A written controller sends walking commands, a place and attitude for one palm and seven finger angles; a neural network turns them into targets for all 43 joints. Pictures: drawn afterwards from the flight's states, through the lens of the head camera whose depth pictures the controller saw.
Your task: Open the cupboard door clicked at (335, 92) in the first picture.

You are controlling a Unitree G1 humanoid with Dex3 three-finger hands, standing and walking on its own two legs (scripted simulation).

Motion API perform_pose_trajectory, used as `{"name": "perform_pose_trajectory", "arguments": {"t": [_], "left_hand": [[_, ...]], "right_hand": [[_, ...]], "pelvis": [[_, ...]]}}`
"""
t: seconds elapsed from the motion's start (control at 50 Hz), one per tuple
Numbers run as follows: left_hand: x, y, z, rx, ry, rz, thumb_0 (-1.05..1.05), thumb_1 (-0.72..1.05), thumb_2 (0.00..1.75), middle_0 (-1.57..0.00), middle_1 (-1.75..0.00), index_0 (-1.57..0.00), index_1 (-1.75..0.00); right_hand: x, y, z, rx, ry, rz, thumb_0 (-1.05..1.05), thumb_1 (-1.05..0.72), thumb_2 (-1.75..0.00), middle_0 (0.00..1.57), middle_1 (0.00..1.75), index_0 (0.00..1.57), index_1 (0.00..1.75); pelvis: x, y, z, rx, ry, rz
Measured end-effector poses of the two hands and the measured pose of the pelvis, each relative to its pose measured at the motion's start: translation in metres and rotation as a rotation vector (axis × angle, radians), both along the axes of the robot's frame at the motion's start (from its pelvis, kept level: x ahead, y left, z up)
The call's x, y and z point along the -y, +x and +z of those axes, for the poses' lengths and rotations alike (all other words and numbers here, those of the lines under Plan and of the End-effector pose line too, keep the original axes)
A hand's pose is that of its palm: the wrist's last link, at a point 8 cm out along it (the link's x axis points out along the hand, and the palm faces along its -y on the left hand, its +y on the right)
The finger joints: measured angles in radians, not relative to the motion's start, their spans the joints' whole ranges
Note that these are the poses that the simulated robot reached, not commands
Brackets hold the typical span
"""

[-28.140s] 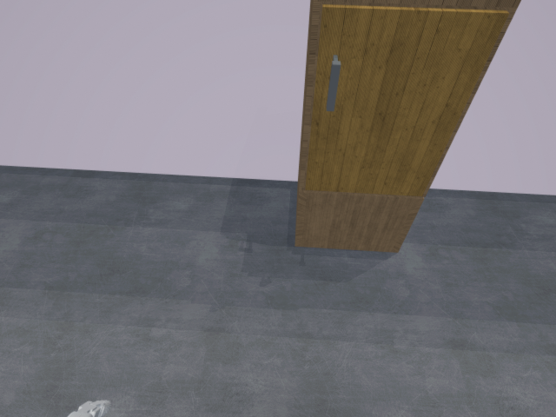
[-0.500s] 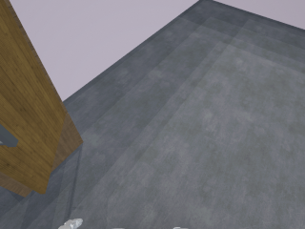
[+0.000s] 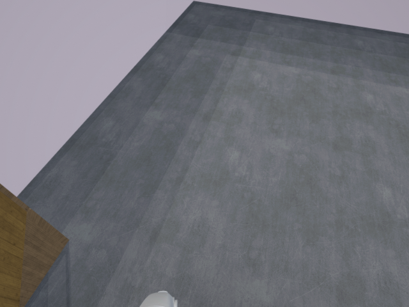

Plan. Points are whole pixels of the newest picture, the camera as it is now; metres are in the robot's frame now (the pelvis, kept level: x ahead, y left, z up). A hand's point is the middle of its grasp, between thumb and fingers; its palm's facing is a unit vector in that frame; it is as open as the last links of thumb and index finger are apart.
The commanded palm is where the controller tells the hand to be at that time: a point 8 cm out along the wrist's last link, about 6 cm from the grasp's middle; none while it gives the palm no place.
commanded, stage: walk to a spot facing it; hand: left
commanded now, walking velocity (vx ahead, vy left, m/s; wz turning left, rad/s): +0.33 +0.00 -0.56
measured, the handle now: out of the picture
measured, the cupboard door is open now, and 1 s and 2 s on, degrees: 39 39 39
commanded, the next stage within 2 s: turn to face it in 1.36 s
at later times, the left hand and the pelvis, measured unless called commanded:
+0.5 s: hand (178, 199) +0.40 +0.10 -0.15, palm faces -0.36 -0.91 -0.21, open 7.4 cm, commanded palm none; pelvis +0.19 -0.03 -0.01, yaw -17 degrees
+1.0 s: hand (187, 194) +0.44 +0.08 -0.19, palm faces -0.30 -0.94 -0.16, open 7.3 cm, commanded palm none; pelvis +0.41 -0.10 -0.01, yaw -23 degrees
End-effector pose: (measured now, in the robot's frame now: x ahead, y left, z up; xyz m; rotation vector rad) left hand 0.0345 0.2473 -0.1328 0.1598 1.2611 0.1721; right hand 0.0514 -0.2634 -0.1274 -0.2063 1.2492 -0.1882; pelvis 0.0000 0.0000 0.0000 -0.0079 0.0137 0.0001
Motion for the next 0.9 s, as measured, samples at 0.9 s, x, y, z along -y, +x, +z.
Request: {"name": "perform_pose_trajectory", "arguments": {"t": [0.9], "left_hand": [[0.121, 0.398, -0.01, -0.098, -0.017, -0.314, -0.01, 0.93, 0.9, -0.2, -0.3, -0.21, -0.3]], "right_hand": [[0.086, 0.312, 0.003, 0.135, 0.043, -0.316, 0.01, -0.91, -0.9, 0.19, 0.29, 0.19, 0.3]], "pelvis": [[0.101, 0.359, 0.001, 0.007, -0.012, -0.364]]}}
